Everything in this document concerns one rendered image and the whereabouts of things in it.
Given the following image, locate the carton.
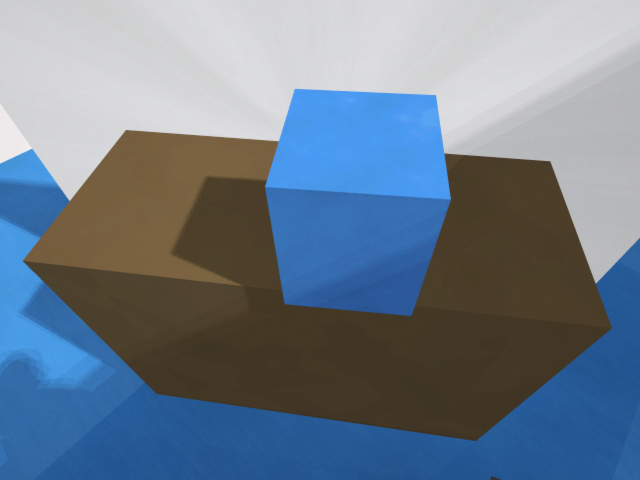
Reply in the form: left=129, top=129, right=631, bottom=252
left=265, top=89, right=451, bottom=316

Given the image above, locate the pedestal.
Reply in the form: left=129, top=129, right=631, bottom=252
left=23, top=130, right=612, bottom=441

